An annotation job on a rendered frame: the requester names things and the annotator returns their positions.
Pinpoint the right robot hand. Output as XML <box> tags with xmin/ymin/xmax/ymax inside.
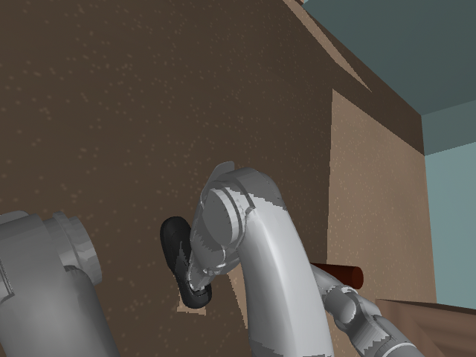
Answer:
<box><xmin>310</xmin><ymin>263</ymin><xmax>343</xmax><ymax>304</ymax></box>

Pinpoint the right robot arm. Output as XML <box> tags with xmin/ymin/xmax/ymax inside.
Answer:
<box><xmin>324</xmin><ymin>285</ymin><xmax>425</xmax><ymax>357</ymax></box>

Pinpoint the right robot foot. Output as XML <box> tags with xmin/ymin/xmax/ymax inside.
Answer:
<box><xmin>160</xmin><ymin>216</ymin><xmax>212</xmax><ymax>309</ymax></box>

